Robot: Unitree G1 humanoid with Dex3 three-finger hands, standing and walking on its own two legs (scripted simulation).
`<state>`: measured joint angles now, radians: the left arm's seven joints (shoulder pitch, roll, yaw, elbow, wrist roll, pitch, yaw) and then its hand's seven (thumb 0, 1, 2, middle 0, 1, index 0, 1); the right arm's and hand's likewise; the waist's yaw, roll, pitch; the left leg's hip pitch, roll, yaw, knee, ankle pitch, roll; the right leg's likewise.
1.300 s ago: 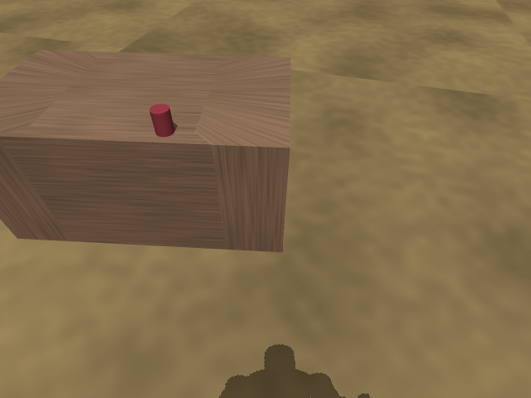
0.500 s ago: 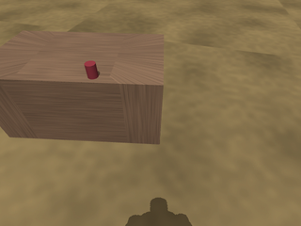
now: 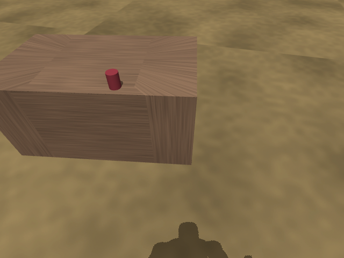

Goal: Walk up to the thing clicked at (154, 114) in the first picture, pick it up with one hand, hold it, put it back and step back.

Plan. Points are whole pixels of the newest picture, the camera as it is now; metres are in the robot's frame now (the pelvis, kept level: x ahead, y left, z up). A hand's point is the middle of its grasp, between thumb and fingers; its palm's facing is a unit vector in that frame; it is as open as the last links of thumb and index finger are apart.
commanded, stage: walk up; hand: left
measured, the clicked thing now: (113, 79) +1.02 +0.33 -0.13
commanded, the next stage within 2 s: none
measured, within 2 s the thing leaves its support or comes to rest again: neither
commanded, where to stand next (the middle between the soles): +0.63 +0.16 m, yaw -5 degrees
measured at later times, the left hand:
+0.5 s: hand (44, 234) +0.26 +0.38 -0.15, palm faces -0.12 -0.92 -0.37, open 7.4 cm
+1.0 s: hand (54, 180) +0.43 +0.43 -0.16, palm faces -0.08 -0.92 -0.39, open 7.4 cm
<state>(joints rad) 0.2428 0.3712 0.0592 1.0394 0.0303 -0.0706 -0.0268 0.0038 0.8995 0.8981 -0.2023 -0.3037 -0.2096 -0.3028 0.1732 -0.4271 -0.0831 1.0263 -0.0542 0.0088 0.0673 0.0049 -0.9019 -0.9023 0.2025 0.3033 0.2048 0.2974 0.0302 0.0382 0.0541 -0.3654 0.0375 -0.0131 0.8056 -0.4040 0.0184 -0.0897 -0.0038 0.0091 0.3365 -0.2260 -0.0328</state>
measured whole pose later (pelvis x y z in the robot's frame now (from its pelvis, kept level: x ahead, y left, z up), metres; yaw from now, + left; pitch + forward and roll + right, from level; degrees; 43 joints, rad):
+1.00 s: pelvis +0.38 +0.15 -0.02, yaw -3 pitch -2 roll -3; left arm 0.34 0.43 0.05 0.84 0.02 -0.09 -0.03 0.01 0.90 0.90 -0.20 -0.30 -0.21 -0.30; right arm 0.26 -0.44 -0.10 0.82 -0.03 -0.02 0.09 0.00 -0.90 -0.90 0.20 0.30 0.20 0.30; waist 0.03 0.04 0.07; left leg -0.44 0.12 0.02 0.66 -0.23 0.00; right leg -0.14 -0.05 -0.05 0.57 -0.39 0.03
